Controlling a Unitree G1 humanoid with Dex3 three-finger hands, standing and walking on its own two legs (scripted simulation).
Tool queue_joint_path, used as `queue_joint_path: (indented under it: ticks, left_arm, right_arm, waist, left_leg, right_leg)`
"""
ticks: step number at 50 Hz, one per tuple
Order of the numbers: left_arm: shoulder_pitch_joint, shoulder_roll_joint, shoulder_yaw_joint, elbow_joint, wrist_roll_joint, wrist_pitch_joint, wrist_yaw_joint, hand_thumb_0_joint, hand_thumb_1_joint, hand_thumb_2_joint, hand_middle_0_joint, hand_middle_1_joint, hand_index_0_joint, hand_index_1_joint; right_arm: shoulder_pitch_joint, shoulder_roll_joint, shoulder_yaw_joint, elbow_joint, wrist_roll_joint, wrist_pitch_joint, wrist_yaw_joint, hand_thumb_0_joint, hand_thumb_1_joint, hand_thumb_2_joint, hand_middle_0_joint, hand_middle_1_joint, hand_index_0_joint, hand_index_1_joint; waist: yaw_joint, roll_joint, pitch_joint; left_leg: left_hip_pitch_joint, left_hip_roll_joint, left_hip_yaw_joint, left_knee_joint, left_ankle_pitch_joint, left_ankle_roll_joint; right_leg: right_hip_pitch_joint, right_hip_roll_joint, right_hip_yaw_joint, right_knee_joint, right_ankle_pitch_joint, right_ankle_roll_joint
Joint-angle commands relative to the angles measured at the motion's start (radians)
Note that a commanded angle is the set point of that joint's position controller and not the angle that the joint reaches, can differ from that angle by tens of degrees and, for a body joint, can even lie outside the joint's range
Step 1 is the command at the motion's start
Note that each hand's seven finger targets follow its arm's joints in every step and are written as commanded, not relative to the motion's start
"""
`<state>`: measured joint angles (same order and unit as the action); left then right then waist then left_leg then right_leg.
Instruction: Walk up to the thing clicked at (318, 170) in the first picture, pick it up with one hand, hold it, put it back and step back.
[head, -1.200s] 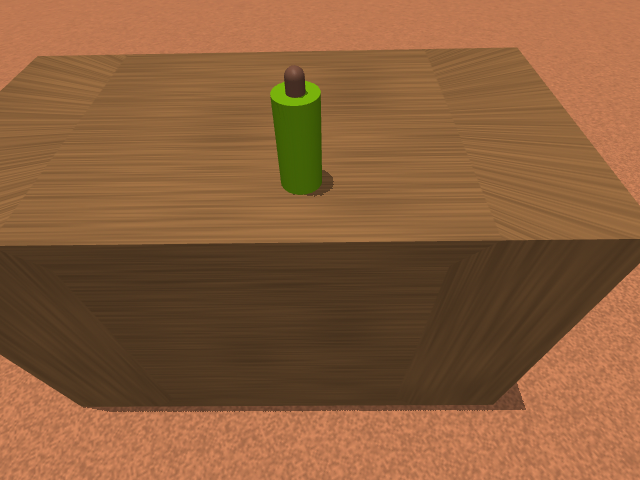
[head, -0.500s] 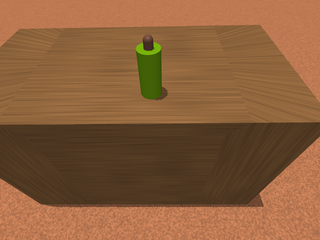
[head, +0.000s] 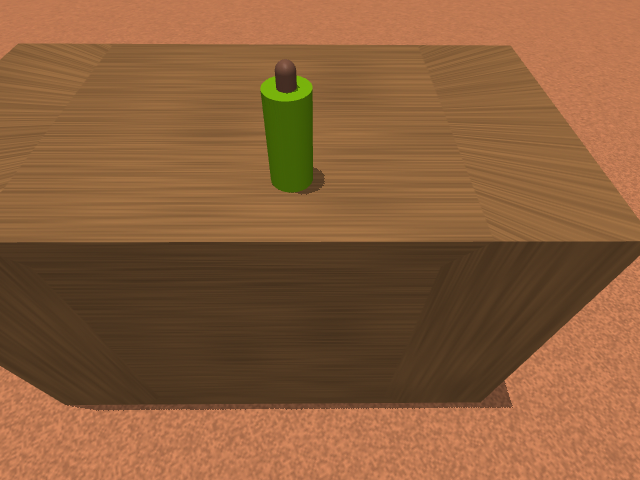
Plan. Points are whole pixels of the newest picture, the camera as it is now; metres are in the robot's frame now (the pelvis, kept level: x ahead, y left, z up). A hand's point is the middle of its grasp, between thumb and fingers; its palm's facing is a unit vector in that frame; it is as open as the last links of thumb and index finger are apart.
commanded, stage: walk up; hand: left
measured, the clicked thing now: (288, 127) +0.58 +0.06 +0.13
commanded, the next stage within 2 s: none
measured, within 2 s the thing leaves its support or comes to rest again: neither
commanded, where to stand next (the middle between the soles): +0.12 -0.14 m, yaw +0 degrees
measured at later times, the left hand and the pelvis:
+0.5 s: hand out of the picture +0.12 +0.10 -0.17, palm faces -0.07 -0.95 -0.30, open 7.4 cm; pelvis +0.04 -0.15 -0.02, yaw -3 degrees
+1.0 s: hand (284, 439) +0.20 +0.07 -0.14, palm faces -0.02 -0.91 -0.41, open 7.4 cm; pelvis +0.08 -0.19 -0.01, yaw -1 degrees
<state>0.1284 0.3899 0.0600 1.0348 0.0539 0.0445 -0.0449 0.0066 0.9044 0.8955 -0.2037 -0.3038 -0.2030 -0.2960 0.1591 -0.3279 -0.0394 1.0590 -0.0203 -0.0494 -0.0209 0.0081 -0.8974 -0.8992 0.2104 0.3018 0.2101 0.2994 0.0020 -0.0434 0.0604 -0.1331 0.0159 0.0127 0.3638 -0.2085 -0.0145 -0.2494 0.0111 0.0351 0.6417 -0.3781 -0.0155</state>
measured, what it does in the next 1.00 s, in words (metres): steps to the right: right foot, then left foot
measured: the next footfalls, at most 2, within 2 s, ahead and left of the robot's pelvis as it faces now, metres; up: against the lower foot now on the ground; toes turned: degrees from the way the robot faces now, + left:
right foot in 0.26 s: +0.11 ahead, -0.29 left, +0.00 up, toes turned -4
left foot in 0.58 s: +0.14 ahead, -0.06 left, +0.00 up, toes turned -1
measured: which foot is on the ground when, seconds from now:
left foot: down 0.00-0.28, up 0.30-0.56, down 0.58-1.00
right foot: up 0.00-0.24, down 0.26-1.00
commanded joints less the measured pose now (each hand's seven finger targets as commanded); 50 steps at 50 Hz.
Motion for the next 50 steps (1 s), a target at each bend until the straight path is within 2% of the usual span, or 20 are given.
queue_joint_path:
  ticks: [1,4,7,9,12,13,14,15,16,19,25,28,30,31,32,34,37,40,46,50]
  left_arm:
    - [0.000,0.214,0.089,-0.167,0.012,0.032,-0.032,0.000,0.900,0.900,-0.200,-0.300,-0.200,-0.300]
    - [0.037,0.195,0.095,-0.196,0.001,0.035,-0.054,0.000,0.900,0.900,-0.200,-0.300,-0.200,-0.300]
    - [-0.032,0.195,0.096,-0.259,0.005,0.031,-0.068,0.000,0.900,0.900,-0.200,-0.300,-0.200,-0.300]
    - [0.006,0.205,0.102,-0.264,0.007,0.028,-0.070,0.000,0.900,0.900,-0.200,-0.300,-0.200,-0.300]
    - [0.215,0.216,0.121,-0.199,0.007,0.015,-0.061,0.000,0.900,0.900,-0.200,-0.300,-0.200,-0.300]
    - [0.304,0.280,0.143,-0.181,0.018,0.006,-0.052,0.000,0.900,0.900,-0.200,-0.300,-0.200,-0.300]
    - [0.324,0.383,0.167,-0.209,0.028,0.004,-0.043,0.000,0.900,0.900,-0.200,-0.300,-0.200,-0.300]
    - [0.242,0.401,0.156,-0.257,0.019,0.007,-0.042,0.000,0.900,0.900,-0.200,-0.300,-0.200,-0.300]
    - [0.167,0.421,0.155,-0.296,0.010,0.007,-0.038,0.000,0.900,0.900,-0.200,-0.300,-0.200,-0.300]
    - [0.084,0.306,0.119,-0.322,0.002,-0.003,-0.016,0.000,0.900,0.900,-0.200,-0.300,-0.200,-0.300]
    - [0.111,0.259,0.077,-0.290,-0.029,-0.059,0.024,0.000,0.900,0.900,-0.200,-0.300,-0.200,-0.300]
    - [0.042,0.210,0.038,-0.291,-0.057,-0.062,0.032,0.000,0.900,0.900,-0.200,-0.300,-0.200,-0.300]
    - [0.091,0.126,0.009,-0.275,-0.078,-0.061,0.035,0.000,0.900,0.900,-0.200,-0.300,-0.200,-0.300]
    - [0.124,0.191,0.029,-0.236,-0.074,-0.051,0.045,0.000,0.900,0.900,-0.200,-0.300,-0.200,-0.300]
    - [0.139,0.205,0.032,-0.208,-0.065,-0.055,0.046,0.000,0.900,0.900,-0.200,-0.300,-0.200,-0.300]
    - [0.110,0.181,0.025,-0.177,-0.053,-0.072,0.043,0.000,0.900,0.900,-0.200,-0.300,-0.200,-0.300]
    - [0.081,0.218,0.026,-0.160,-0.053,-0.096,0.055,0.000,0.900,0.900,-0.200,-0.300,-0.200,-0.300]
    - [0.001,0.218,0.012,-0.152,-0.051,-0.099,0.053,0.000,0.900,0.900,-0.200,-0.300,-0.200,-0.300]
    - [-0.021,0.211,0.008,-0.092,-0.052,-0.106,0.062,0.000,0.900,0.900,-0.200,-0.300,-0.200,-0.300]
    - [-0.060,0.201,0.007,-0.077,-0.054,-0.102,0.064,0.000,0.900,0.900,-0.200,-0.300,-0.200,-0.300]
  right_arm:
    - [0.058,-0.405,-0.131,-0.095,-0.012,-0.032,-0.072,0.000,-0.900,-0.900,0.200,0.300,0.200,0.300]
    - [0.052,-0.366,-0.122,-0.136,-0.026,-0.036,-0.063,0.000,-0.900,-0.900,0.200,0.300,0.200,0.300]
    - [0.116,-0.398,-0.133,-0.156,-0.026,-0.036,-0.059,0.000,-0.900,-0.900,0.200,0.300,0.200,0.300]
    - [0.092,-0.419,-0.138,-0.180,-0.026,-0.034,-0.054,0.000,-0.900,-0.900,0.200,0.300,0.200,0.300]
    - [0.025,-0.380,-0.118,-0.213,-0.020,-0.012,-0.052,0.000,-0.900,-0.900,0.200,0.300,0.200,0.300]
    - [0.074,-0.312,-0.092,-0.216,-0.020,-0.004,-0.055,0.000,-0.900,-0.900,0.200,0.300,0.200,0.300]
    - [0.102,-0.244,-0.067,-0.244,-0.008,0.003,-0.061,0.000,-0.900,-0.900,0.200,0.300,0.200,0.300]
    - [0.074,-0.300,-0.082,-0.252,0.008,0.009,-0.070,0.000,-0.900,-0.900,0.200,0.300,0.200,0.300]
    - [0.111,-0.340,-0.096,-0.239,0.010,0.002,-0.072,0.000,-0.900,-0.900,0.200,0.300,0.200,0.300]
    - [0.204,-0.337,-0.084,-0.171,0.030,-0.007,-0.051,0.000,-0.900,-0.900,0.200,0.300,0.200,0.300]
    - [0.178,-0.258,-0.056,-0.212,-0.003,-0.010,-0.004,0.000,-0.900,-0.900,0.200,0.300,0.200,0.300]
    - [0.240,-0.246,-0.061,-0.184,-0.009,-0.012,-0.006,0.000,-0.900,-0.900,0.200,0.300,0.200,0.300]
    - [0.105,-0.335,-0.067,-0.237,-0.016,-0.018,-0.007,0.000,-0.900,-0.900,0.200,0.300,0.200,0.300]
    - [0.044,-0.367,-0.066,-0.256,-0.011,-0.016,0.001,0.000,-0.900,-0.900,0.200,0.300,0.200,0.300]
    - [0.006,-0.352,-0.062,-0.253,-0.007,-0.014,0.005,0.000,-0.900,-0.900,0.200,0.300,0.200,0.300]
    - [0.002,-0.279,-0.035,-0.234,0.004,-0.008,0.008,0.000,-0.900,-0.900,0.200,0.300,0.200,0.300]
    - [0.034,-0.250,-0.025,-0.208,0.030,-0.003,0.009,0.000,-0.900,-0.900,0.200,0.300,0.200,0.300]
    - [0.028,-0.250,-0.031,-0.175,0.021,0.015,0.011,0.000,-0.900,-0.900,0.200,0.300,0.200,0.300]
    - [-0.045,-0.220,-0.017,-0.141,0.028,0.028,0.019,0.000,-0.900,-0.900,0.200,0.300,0.200,0.300]
    - [-0.061,-0.217,-0.013,-0.107,0.023,0.038,0.022,0.000,-0.900,-0.900,0.200,0.300,0.200,0.300]
  waist:
    - [-0.004,0.061,-0.010]
    - [0.009,0.158,0.001]
    - [-0.036,0.216,0.020]
    - [-0.014,0.252,-0.007]
    - [0.098,0.127,-0.085]
    - [0.136,-0.079,-0.125]
    - [0.153,-0.363,-0.074]
    - [0.133,-0.314,-0.055]
    - [0.087,-0.254,-0.021]
    - [0.024,-0.106,0.001]
    - [0.010,-0.021,-0.032]
    - [-0.056,0.049,-0.066]
    - [0.014,0.266,-0.049]
    - [0.023,0.233,-0.051]
    - [0.040,0.210,-0.031]
    - [0.047,0.140,-0.032]
    - [0.022,0.085,-0.116]
    - [-0.015,0.056,-0.098]
    - [0.005,-0.066,-0.090]
    - [0.005,-0.058,-0.110]
  left_leg:
    - [0.036,0.428,-0.345,-0.126,-0.016,0.257]
    - [0.046,0.302,-0.165,-0.055,0.021,0.199]
    - [0.013,0.305,-0.123,0.005,0.149,0.219]
    - [-0.056,0.298,-0.085,0.061,0.170,0.205]
    - [-0.219,0.181,0.044,0.337,0.053,0.127]
    - [-0.334,0.098,0.097,0.563,-0.125,0.094]
    - [-0.528,-0.029,0.068,0.745,-0.521,0.053]
    - [-0.528,-0.041,-0.015,0.852,-0.503,0.041]
    - [-0.472,-0.004,-0.041,0.884,-0.469,0.041]
    - [-0.408,0.061,-0.060,0.779,-0.315,0.048]
    - [-0.229,0.051,-0.060,0.415,-0.260,0.060]
    - [0.035,0.004,-0.038,0.106,0.011,0.070]
    - [-0.003,0.263,-0.452,-0.079,0.085,0.162]
    - [-0.115,0.334,-0.501,-0.057,-0.058,0.261]
    - [-0.184,0.332,-0.474,-0.014,-0.033,0.297]
    - [-0.155,0.210,-0.249,0.061,0.160,0.181]
    - [-0.095,0.086,-0.111,0.206,0.356,0.066]
    - [-0.001,0.071,-0.102,0.137,0.129,0.072]
    - [-0.024,0.067,-0.076,0.124,0.222,0.067]
    - [0.010,0.068,-0.069,0.075,0.221,0.054]
  right_leg:
    - [-0.289,-0.088,0.205,0.417,-0.089,-0.009]
    - [-0.295,-0.074,0.179,0.326,-0.043,0.001]
    - [-0.263,-0.086,0.094,0.189,-0.061,0.022]
    - [-0.150,-0.087,0.026,0.114,-0.054,0.012]
    - [0.145,-0.008,-0.113,-0.084,0.144,-0.006]
    - [0.274,-0.012,-0.060,-0.132,0.127,-0.020]
    - [0.248,-0.205,0.311,-0.287,0.057,-0.096]
    - [0.127,-0.306,0.536,-0.419,-0.089,-0.208]
    - [0.033,-0.351,0.604,-0.447,-0.186,-0.280]
    - [-0.013,-0.226,0.295,-0.298,-0.094,-0.218]
    - [-0.055,-0.309,0.298,-0.229,0.213,-0.248]
    - [-0.172,-0.245,0.159,-0.065,0.338,-0.152]
    - [-0.209,-0.023,-0.005,0.076,0.017,-0.015]
    - [-0.111,-0.027,0.010,0.143,-0.213,-0.010]
    - [-0.030,-0.051,0.021,0.130,-0.198,-0.016]
    - [0.035,-0.050,0.010,-0.092,0.000,-0.024]
    - [0.127,-0.135,0.115,-0.191,0.432,-0.054]
    - [0.020,-0.175,0.127,-0.201,0.307,-0.069]
    - [0.132,-0.179,0.096,-0.251,0.583,-0.021]
    - [0.165,-0.184,0.082,-0.277,0.583,-0.013]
